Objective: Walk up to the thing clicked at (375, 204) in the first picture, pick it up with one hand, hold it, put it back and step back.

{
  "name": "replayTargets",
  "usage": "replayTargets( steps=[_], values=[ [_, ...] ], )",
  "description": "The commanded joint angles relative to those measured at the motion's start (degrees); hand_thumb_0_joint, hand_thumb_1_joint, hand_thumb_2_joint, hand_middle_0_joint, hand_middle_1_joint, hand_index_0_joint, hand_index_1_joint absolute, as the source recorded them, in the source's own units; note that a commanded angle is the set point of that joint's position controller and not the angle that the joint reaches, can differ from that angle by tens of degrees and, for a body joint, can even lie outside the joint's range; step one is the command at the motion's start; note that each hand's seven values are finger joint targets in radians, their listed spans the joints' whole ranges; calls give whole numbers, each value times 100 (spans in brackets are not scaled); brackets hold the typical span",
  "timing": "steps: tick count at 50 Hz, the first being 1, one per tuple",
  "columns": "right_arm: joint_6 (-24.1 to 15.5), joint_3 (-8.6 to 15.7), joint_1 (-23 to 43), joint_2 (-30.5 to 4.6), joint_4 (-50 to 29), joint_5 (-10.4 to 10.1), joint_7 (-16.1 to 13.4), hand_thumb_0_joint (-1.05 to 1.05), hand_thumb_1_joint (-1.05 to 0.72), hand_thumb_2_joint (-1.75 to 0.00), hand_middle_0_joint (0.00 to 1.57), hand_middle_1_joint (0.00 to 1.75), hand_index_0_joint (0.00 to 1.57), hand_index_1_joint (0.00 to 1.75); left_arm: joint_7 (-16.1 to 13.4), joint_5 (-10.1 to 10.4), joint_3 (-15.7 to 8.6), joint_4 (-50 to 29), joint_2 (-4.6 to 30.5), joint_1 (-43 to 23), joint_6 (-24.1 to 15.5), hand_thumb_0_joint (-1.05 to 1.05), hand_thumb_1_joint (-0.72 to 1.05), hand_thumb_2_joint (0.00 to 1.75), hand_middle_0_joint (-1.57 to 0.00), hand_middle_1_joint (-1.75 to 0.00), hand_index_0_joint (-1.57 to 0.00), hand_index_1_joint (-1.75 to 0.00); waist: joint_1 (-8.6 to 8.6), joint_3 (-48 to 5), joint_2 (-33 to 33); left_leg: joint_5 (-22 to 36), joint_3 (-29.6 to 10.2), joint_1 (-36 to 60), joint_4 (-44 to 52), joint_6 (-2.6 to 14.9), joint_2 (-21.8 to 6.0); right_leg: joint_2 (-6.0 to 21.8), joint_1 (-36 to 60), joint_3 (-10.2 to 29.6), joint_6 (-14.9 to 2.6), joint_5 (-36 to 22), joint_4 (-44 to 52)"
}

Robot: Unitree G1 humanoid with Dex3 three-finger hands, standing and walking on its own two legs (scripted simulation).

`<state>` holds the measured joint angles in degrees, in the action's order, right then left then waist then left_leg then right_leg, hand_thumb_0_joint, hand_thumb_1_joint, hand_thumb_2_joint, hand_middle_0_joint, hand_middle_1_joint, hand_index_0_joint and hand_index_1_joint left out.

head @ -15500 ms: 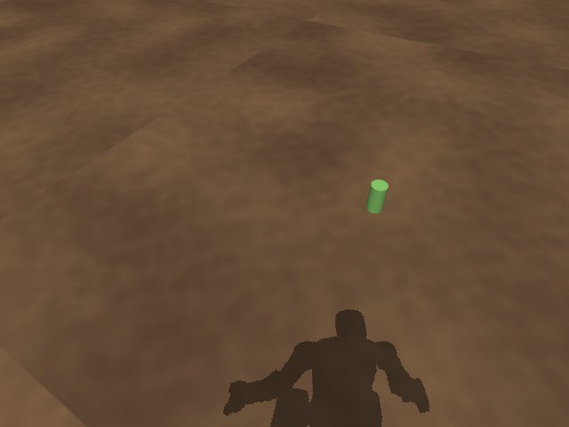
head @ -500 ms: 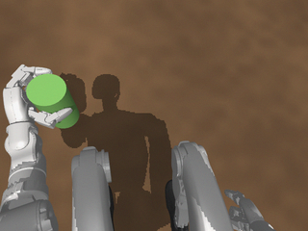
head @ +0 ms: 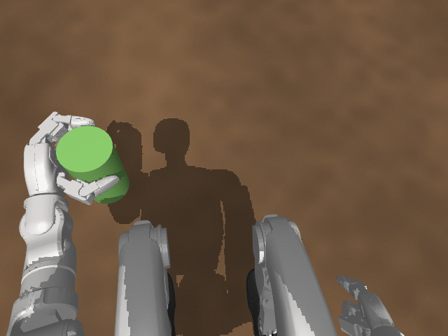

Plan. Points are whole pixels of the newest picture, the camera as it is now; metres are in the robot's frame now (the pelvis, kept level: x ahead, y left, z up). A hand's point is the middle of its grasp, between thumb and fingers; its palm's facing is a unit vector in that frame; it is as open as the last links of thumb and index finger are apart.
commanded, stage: lift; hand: left
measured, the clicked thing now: (98, 169) +0.41 +0.22 -0.07
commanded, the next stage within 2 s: hold in 1.76 s
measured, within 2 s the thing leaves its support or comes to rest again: neither
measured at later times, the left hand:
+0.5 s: hand (18, 129) +0.39 +0.23 +0.14, palm faces +0.18 -0.98 -0.04, open 11.3 cm
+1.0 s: hand out of the picture +0.37 +0.23 +0.27, palm faces +0.17 -0.99 -0.03, open 11.3 cm
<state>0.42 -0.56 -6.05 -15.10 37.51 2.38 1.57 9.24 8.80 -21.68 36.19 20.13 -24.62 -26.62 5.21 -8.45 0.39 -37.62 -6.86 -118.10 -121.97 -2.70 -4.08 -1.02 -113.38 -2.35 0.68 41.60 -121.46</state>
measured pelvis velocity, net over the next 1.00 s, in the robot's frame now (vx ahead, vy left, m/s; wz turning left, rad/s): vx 0.05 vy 0.01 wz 0.08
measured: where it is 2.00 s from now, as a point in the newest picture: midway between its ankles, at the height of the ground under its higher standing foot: (214, 326)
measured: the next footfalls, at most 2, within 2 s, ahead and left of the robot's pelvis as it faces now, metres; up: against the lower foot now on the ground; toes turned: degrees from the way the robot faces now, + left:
none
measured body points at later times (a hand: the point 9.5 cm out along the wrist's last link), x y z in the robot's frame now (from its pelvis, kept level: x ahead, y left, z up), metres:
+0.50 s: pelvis +0.03 +0.01 +0.14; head +0.18 +0.04 +0.56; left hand +0.37 +0.28 +0.15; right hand +0.21 -0.23 +0.02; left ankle +0.09 +0.15 -0.38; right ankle +0.08 -0.12 -0.38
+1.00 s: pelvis +0.05 +0.01 +0.25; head +0.14 +0.04 +0.69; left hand +0.36 +0.28 +0.27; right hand +0.21 -0.22 +0.15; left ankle +0.09 +0.14 -0.38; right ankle +0.08 -0.12 -0.38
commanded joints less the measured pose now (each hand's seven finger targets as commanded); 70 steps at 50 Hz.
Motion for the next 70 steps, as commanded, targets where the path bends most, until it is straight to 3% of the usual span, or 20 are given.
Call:
replayTargets(
  steps=[1,6,8,13,15,16,19,20,23,26,29,31,32,38,41,46,49,51,54,70],
  values=[
    [-205,408,-585,-1000,-537,-127,-152,0,-92,-90,20,30,20,30,-81,405,-265,-2306,1304,-1799,-555,0,-4,125,-122,-144,-125,-144,-135,-4032,929,703,331,3271,1770,430,190,-132,2140,9,-266,-1080,2050],
    [-252,464,-542,-1001,-700,-208,-201,0,-91,-90,20,30,20,30,-99,349,-44,-2576,1072,-1310,-350,0,1,122,-118,-140,-121,-139,-216,-4050,1006,845,305,3915,2204,401,186,-104,2387,-52,-291,-1235,2355],
    [-264,485,-578,-984,-701,-247,-232,0,-91,-90,20,30,20,30,-153,367,-152,-3036,1236,-1273,-267,0,3,122,-120,-140,-123,-139,-329,-4246,1036,1004,321,4241,2399,402,195,-95,2693,3,-282,-1351,2592],
    [-380,454,-488,-892,-765,-318,-292,0,-91,-90,20,30,20,30,-270,494,67,-3155,745,-925,-88,0,2,122,-118,-139,-121,-138,-223,-3846,761,993,276,4507,2866,401,199,-82,3141,-1,-235,-1430,3084],
    [-394,478,-547,-875,-762,-324,-321,0,-91,-90,20,30,20,30,-342,418,-9,-3436,928,-883,-72,0,1,122,-116,-138,-119,-137,-312,-4031,764,1222,291,4879,3031,410,197,-74,3440,34,-225,-1620,3281],
    [-400,453,-493,-842,-777,-318,-330,0,-91,-90,20,30,20,30,-350,387,178,-3452,807,-781,-37,0,0,123,-116,-139,-119,-138,-278,-3897,802,1198,305,4986,3151,405,200,-65,3520,62,-216,-1611,3410],
    [-444,426,-513,-793,-761,-320,-357,0,-91,-90,20,30,20,30,-426,357,298,-3552,703,-678,34,0,1,122,-116,-137,-118,-137,-252,-3816,773,1415,310,5370,3442,402,200,-47,3910,91,-194,-1854,3716],
    [-457,417,-518,-758,-776,-328,-368,0,-91,-90,20,30,20,30,-468,388,188,-3856,810,-721,18,0,0,123,-116,-137,-118,-137,-343,-3887,854,1484,321,5530,3542,388,210,-48,4065,114,-194,-1884,3805],
    [-494,383,-533,-741,-824,-337,-380,0,-91,-90,20,30,20,30,-485,402,636,-3951,383,-312,140,0,-2,122,-116,-137,-119,-137,-275,-3742,968,1548,243,6095,4015,340,223,-54,4277,17,-211,-1937,4065],
    [-522,368,-553,-733,-746,-352,-420,0,-90,-90,20,30,20,30,-562,359,510,-3800,532,-169,229,0,0,122,-116,-136,-118,-137,-300,-3423,796,1700,230,6353,4323,340,222,-47,4650,4,-197,-2114,4409],
    [-550,317,-596,-643,-717,-350,-448,0,-90,-90,20,30,20,30,-604,365,694,-3629,319,-97,282,0,-1,123,-117,-137,-119,-138,-196,-3095,647,1874,259,6516,4583,357,240,-46,5043,21,-169,-2346,4775],
    [-567,314,-612,-663,-687,-356,-459,0,-90,-90,20,30,20,30,-649,363,503,-3632,514,-187,280,0,1,123,-117,-137,-119,-137,-295,-2876,651,1930,258,6712,4837,341,238,-43,5254,8,-183,-2378,4962],
    [-573,309,-600,-653,-673,-350,-453,0,-90,-90,20,30,20,30,-626,347,640,-3300,345,-68,298,0,-1,124,-117,-138,-119,-139,-212,-2763,544,1947,263,6734,4901,350,236,-37,5361,9,-172,-2423,5062],
    [-599,299,-604,-618,-705,-344,-419,0,-90,-90,20,30,20,30,-581,278,766,-3248,318,-109,216,0,1,124,-122,-140,-124,-141,-317,-2324,657,2004,293,7293,5560,290,249,-7,5877,-27,-197,-2449,5581],
    [-613,307,-630,-642,-690,-329,-399,0,-91,-90,20,30,20,30,-496,285,918,-3021,170,-144,187,0,1,126,-124,-142,-126,-142,-277,-2350,708,2155,286,7657,5785,271,231,-1,6022,-46,-201,-2549,5774],
    [-624,277,-659,-637,-721,-330,-404,0,-91,-90,20,30,20,30,-424,328,795,-3335,409,-371,72,0,1,127,-125,-143,-127,-144,-336,-2321,698,2095,328,8041,6173,259,256,-5,6513,-57,-194,-2529,6158],
    [-661,238,-650,-618,-715,-313,-406,0,-91,-90,20,30,20,30,-429,397,977,-3093,66,-158,68,0,0,127,-126,-144,-128,-144,-287,-2219,555,2067,377,8066,6304,268,291,-10,6748,-52,-172,-2571,6342],
    [-668,252,-673,-648,-697,-318,-421,0,-91,-90,20,30,20,30,-473,395,845,-3148,219,-277,12,0,-1,126,-125,-143,-127,-143,-335,-2210,590,2116,360,8246,6456,252,276,-14,6791,-67,-191,-2582,6393],
    [-674,228,-644,-625,-710,-295,-453,0,-91,-90,20,30,20,30,-467,338,939,-3233,264,-415,-25,0,-1,126,-124,-143,-126,-143,-294,-2031,671,1978,405,8399,6638,248,286,-8,6932,-44,-181,-2484,6603],
    [-659,192,-627,-524,-656,-278,-546,0,-91,-90,20,30,20,30,-334,406,939,-2863,118,-331,-84,0,2,126,-121,-140,-123,-141,-287,-1585,306,2218,594,8777,7198,283,337,26,7976,74,-88,-2842,7406]
  ],
)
